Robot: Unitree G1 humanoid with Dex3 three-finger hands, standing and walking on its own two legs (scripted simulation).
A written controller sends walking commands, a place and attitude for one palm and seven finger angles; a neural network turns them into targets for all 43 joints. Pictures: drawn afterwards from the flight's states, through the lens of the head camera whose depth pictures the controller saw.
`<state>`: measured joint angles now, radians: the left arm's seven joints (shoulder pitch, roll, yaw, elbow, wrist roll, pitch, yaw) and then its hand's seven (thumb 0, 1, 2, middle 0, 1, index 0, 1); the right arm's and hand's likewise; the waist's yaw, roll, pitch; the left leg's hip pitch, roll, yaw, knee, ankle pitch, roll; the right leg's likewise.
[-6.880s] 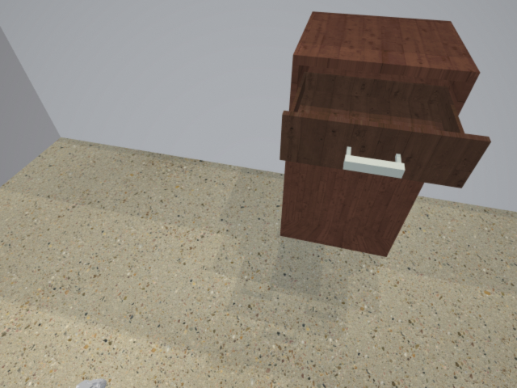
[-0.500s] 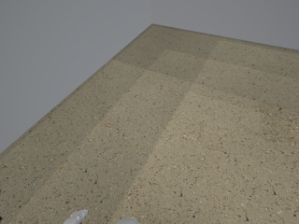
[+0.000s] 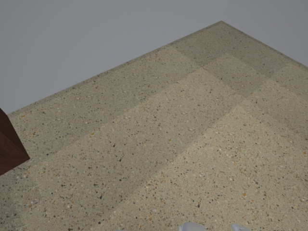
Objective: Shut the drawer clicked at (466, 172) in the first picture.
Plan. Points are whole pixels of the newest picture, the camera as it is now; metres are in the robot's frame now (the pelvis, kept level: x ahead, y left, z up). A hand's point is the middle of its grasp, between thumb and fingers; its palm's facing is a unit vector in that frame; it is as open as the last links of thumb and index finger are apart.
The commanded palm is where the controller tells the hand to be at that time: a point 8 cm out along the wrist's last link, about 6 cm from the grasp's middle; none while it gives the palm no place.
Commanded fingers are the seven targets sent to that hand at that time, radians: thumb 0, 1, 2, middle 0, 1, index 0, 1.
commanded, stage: turn to face it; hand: left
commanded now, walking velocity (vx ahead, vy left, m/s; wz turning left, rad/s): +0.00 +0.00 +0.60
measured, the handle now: out of the picture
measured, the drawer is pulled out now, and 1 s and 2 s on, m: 0.28 0.28 0.28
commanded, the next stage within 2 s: take the last steps up to it in 1.26 s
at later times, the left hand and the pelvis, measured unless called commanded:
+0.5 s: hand out of the picture +0.08 +0.18 -0.13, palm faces +0.29 -0.91 -0.29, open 7.4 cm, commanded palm none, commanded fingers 0.00 0.90 0.90 -0.20 -0.30 -0.20 -0.30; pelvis +0.00 -0.05 +0.00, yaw +17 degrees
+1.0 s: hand out of the picture -0.16 +0.17 -0.19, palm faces +0.62 -0.74 -0.26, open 7.4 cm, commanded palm none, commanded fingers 0.00 0.90 0.90 -0.20 -0.30 -0.20 -0.30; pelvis -0.04 -0.02 -0.01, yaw +35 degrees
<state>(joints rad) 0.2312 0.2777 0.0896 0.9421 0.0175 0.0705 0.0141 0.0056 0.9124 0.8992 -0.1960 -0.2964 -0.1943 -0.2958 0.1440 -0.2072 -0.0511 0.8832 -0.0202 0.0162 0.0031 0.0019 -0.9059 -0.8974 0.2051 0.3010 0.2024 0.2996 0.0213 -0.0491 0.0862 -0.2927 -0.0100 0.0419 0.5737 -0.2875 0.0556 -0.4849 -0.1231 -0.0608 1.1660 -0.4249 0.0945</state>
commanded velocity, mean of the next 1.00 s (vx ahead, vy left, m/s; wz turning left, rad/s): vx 0.00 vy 0.00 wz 0.55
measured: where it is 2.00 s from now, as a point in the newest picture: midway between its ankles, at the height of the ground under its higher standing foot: outside the picture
